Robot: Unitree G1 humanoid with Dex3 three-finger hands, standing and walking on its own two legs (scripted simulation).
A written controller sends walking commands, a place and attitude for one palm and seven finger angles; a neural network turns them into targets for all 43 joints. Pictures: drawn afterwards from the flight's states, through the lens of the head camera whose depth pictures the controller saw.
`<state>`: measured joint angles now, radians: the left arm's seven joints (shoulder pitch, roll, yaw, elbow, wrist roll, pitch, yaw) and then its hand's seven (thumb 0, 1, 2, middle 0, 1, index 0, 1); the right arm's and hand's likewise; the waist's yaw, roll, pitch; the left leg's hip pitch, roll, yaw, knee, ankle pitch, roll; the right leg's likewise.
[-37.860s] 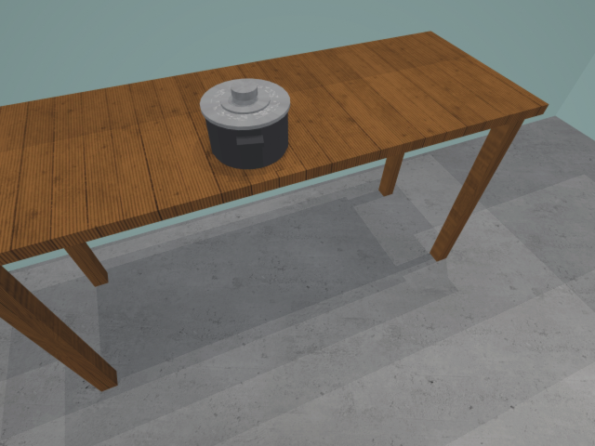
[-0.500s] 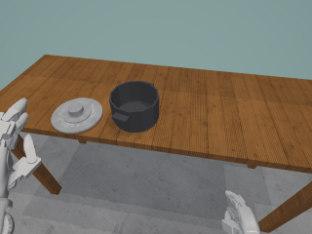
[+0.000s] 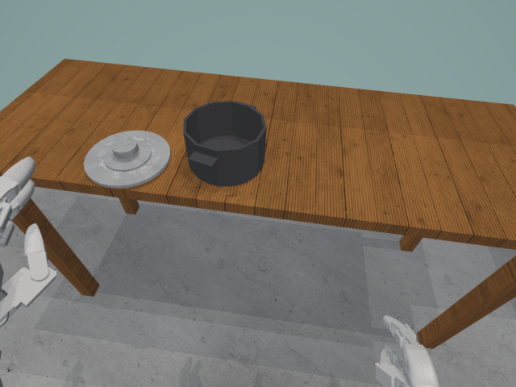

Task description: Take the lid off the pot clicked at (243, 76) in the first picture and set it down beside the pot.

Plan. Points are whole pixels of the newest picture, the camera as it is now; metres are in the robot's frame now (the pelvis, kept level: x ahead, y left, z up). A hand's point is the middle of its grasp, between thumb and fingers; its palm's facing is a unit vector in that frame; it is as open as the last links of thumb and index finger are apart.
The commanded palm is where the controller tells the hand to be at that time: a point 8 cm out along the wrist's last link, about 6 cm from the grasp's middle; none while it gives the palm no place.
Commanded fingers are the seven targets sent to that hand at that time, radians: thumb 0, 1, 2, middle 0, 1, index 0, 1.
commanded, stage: step back with the hand held close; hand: left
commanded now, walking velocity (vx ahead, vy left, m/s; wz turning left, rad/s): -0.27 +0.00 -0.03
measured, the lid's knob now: (125, 147) +0.57 +0.33 +0.02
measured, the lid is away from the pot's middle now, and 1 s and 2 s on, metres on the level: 0.22 0.22 0.22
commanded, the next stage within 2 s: stop stepping back and stand still in 0.70 s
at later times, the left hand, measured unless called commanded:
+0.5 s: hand (25, 323) +0.14 +0.23 +0.18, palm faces +0.26 -0.86 -0.45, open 7.4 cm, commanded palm +0.07 +0.29 +0.20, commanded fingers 0.00 0.90 0.90 -0.20 -0.30 -0.20 -0.30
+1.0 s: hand out of the picture +0.04 +0.26 +0.17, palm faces +0.27 -0.86 -0.43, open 7.4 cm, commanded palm -0.04 +0.32 +0.20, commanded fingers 0.00 0.90 0.90 -0.20 -0.30 -0.20 -0.30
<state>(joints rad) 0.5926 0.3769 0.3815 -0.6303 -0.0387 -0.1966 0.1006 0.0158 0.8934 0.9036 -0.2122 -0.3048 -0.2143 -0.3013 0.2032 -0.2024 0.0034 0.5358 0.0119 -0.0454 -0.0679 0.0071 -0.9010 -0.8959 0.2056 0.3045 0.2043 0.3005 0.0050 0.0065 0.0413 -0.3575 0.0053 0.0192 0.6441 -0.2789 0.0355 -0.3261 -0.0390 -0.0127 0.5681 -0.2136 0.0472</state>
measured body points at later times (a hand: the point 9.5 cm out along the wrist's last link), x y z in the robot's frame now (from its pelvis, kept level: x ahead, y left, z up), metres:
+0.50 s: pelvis -0.06 +0.01 +0.00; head -0.03 +0.04 +0.45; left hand +0.12 +0.27 +0.21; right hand +0.12 -0.23 -0.06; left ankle +0.05 +0.10 -0.73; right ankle -0.07 -0.12 -0.73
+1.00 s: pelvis -0.17 +0.04 +0.01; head -0.15 +0.07 +0.45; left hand +0.02 +0.31 +0.20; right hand -0.01 -0.21 -0.06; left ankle -0.18 +0.15 -0.73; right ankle -0.15 -0.10 -0.73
